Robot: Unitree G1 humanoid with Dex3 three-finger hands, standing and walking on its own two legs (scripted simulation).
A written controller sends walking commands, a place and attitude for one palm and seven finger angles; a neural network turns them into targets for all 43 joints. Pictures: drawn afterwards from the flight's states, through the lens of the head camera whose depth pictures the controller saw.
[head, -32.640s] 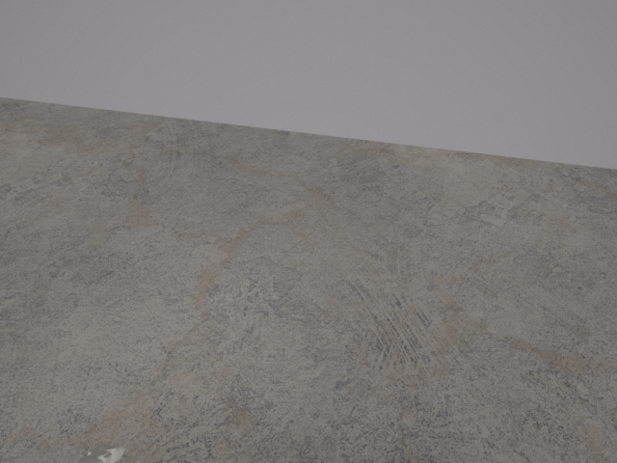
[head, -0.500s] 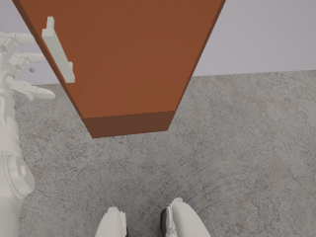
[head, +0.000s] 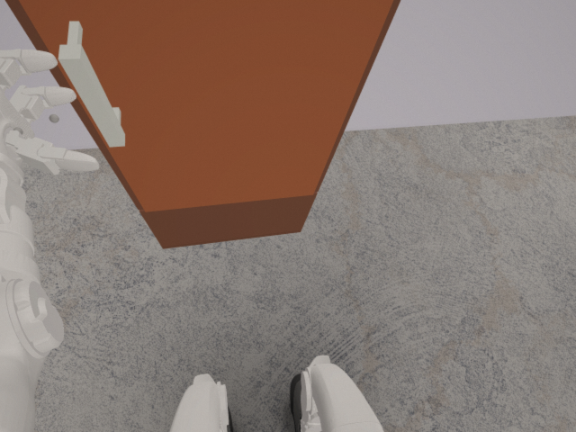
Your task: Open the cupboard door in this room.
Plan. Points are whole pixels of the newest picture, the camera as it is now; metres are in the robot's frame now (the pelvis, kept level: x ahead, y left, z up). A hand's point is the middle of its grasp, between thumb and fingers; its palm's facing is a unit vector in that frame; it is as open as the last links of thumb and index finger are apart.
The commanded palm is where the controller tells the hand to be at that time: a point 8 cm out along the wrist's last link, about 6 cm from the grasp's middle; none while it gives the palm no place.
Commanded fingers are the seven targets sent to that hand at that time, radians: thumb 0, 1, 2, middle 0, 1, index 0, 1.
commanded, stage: slide the fingers in behind the handle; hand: left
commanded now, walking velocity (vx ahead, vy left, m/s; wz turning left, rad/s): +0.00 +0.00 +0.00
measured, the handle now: (98, 91) +0.55 +0.21 +0.06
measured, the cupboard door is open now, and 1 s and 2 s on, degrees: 0 0 0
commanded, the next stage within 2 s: close the thumb around the handle in 1.30 s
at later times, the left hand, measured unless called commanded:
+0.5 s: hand (67, 125) +0.49 +0.24 +0.07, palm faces +0.12 -0.99 +0.01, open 14.6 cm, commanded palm +0.47 +0.24 +0.06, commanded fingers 0.00 -0.50 0.30 -0.30 -1.20 -0.30 -1.20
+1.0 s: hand (115, 120) +0.51 +0.18 +0.06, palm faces +0.07 -1.00 -0.01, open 13.8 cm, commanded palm +0.48 +0.23 +0.06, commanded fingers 0.00 -0.50 0.30 -0.30 -1.20 -0.30 -1.20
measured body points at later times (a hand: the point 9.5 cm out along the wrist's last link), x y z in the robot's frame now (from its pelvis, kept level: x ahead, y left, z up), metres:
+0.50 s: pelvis +0.01 +0.00 +0.00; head +0.14 +0.04 +0.43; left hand +0.48 +0.29 +0.07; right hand +0.03 -0.26 -0.11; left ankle -0.01 +0.10 -0.66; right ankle +0.04 -0.13 -0.66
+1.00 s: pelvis +0.00 -0.01 +0.00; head +0.14 +0.01 +0.43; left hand +0.50 +0.24 +0.06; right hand +0.01 -0.27 -0.12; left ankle -0.01 +0.10 -0.66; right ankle +0.04 -0.13 -0.66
